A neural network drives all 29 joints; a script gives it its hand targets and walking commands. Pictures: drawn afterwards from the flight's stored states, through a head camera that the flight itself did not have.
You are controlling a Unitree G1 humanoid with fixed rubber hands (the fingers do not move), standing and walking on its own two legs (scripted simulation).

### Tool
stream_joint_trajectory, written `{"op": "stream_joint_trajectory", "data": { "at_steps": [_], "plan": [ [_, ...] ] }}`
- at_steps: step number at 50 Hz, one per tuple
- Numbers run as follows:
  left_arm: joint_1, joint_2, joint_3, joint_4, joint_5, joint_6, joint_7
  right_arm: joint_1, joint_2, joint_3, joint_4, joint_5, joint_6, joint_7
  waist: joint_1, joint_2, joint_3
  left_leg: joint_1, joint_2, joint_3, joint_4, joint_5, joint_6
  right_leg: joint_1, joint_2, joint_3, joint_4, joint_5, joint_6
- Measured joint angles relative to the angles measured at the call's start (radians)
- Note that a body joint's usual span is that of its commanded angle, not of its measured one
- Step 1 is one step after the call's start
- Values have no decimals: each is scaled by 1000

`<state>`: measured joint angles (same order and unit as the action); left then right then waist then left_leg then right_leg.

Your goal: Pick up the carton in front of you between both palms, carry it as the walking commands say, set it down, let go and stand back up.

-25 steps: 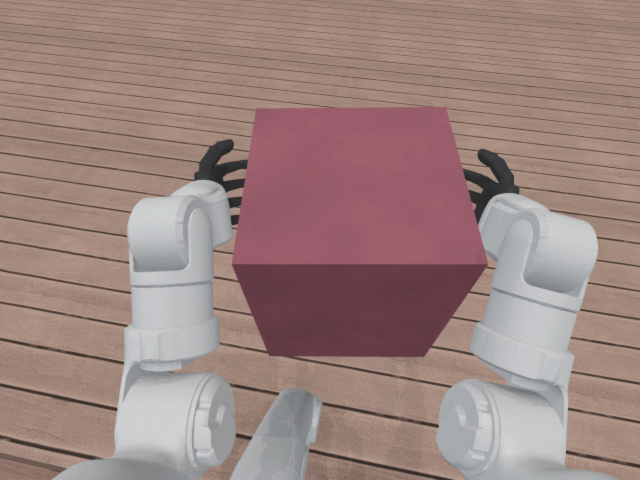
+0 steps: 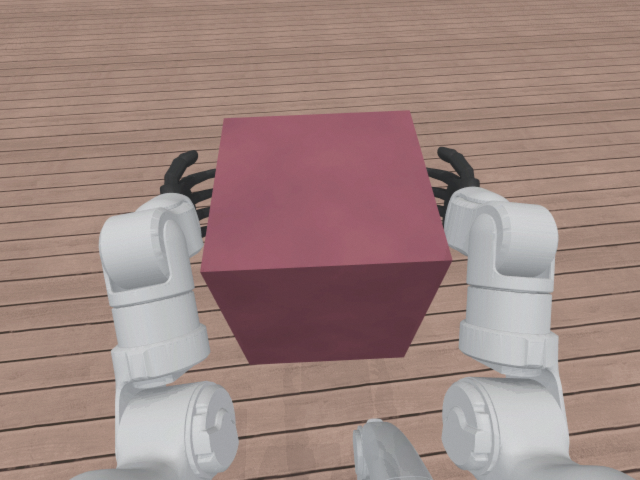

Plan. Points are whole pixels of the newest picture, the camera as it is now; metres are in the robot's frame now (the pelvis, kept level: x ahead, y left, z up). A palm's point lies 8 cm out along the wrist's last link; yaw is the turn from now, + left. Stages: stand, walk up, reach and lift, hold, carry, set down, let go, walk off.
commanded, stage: carry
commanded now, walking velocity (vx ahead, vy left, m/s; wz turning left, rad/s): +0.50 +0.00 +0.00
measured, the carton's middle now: (322, 249) +0.38 -0.02 +0.10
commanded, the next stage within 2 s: none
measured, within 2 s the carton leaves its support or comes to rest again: neither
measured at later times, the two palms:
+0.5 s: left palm (213, 122) +0.64 +0.13 +0.13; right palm (391, 110) +0.66 -0.17 +0.12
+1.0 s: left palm (194, 59) +0.87 +0.19 +0.13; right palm (343, 52) +0.86 -0.11 +0.14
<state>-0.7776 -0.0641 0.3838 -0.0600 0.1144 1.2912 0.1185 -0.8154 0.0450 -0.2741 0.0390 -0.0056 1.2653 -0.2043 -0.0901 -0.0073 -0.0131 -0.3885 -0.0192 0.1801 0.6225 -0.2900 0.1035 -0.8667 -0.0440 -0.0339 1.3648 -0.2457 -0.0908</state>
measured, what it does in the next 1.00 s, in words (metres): climbs: right foot, then left foot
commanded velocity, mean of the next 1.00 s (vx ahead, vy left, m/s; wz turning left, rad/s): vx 0.50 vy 0.00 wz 0.00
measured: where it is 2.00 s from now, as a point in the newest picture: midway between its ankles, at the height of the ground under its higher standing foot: (293, 223)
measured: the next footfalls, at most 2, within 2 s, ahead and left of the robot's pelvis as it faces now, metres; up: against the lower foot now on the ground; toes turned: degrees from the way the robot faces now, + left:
right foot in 0.26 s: +0.35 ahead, -0.11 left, +0.00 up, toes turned -6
left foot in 0.72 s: +0.62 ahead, +0.12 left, +0.00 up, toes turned +13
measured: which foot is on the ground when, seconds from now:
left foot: down 0.00-0.26, up 0.28-0.70, down 0.72-1.00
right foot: up 0.00-0.24, down 0.26-0.72, up 0.74-1.00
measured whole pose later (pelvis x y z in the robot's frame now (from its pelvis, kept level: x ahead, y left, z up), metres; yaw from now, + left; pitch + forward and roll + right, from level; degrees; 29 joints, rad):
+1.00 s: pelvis +0.62 +0.04 +0.03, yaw +1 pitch +4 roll -1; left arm -0.06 -0.13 0.07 -0.44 0.08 1.22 0.11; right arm -0.04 0.13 -0.06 -0.45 -0.06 1.21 -0.13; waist -0.02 -0.01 -0.17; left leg -0.12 0.02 0.20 0.25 -0.20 0.05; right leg -0.59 -0.11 -0.09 0.82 -0.18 0.03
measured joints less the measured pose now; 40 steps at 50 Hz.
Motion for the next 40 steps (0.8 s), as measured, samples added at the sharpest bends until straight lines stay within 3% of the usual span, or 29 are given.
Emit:
{"op": "stream_joint_trajectory", "data": {
  "at_steps": [6,12,14,17,19,22,29,35,36,38,40],
  "plan": [
    [-13,40,-38,64,-33,35,11,-18,12,-28,32,-48,43,17,47,-20,-99,180,4,-40,-158,-37,-36,97,-47,-28,-499,157,31],
    [-52,57,-43,207,-43,39,28,-21,11,-60,113,-72,64,21,69,-12,-155,330,29,-68,-181,-150,-85,312,11,-111,-829,197,23],
    [-63,46,-43,258,-35,17,32,-16,-3,-67,135,-69,58,24,82,6,-154,296,53,-78,-14,-206,-97,378,35,-135,-867,182,13],
    [-27,9,-49,289,-13,-21,36,28,-10,-85,152,-60,36,37,102,16,-117,100,31,-140,418,-175,-97,398,36,-137,-813,89,-1],
    [31,-11,-46,258,-11,-38,36,65,6,-83,142,-66,20,37,102,16,-88,-17,28,-143,541,-113,-89,446,33,-132,-858,82,9],
    [118,-41,-36,182,-16,-78,35,127,37,-68,95,-70,-23,39,97,20,-51,-142,64,-133,491,-24,-105,521,34,-124,-947,85,13],
    [338,-107,-74,-10,-17,-181,3,348,94,6,-89,-69,-130,65,87,20,-29,-232,109,-98,106,107,-143,703,21,-106,-1110,52,45],
    [513,-89,-193,-198,-44,-191,-10,555,109,103,-309,-58,-152,72,89,18,-49,-111,69,-12,-209,274,-114,850,8,-105,-1086,-94,99],
    [534,-84,-209,-229,-46,-184,-10,573,103,120,-338,-56,-145,72,94,21,-59,-67,64,7,-247,272,-106,851,6,-97,-1022,-146,108],
    [567,-77,-218,-268,-51,-170,-10,603,97,154,-359,-57,-143,72,89,-21,-75,-63,39,33,-179,216,-40,764,-31,-67,-758,-207,115],
    [616,-69,-234,-298,-48,-148,-9,632,93,180,-367,-59,-122,74,91,-20,-84,-37,44,41,-152,155,-19,623,-13,-25,-454,-217,105]
  ]
}}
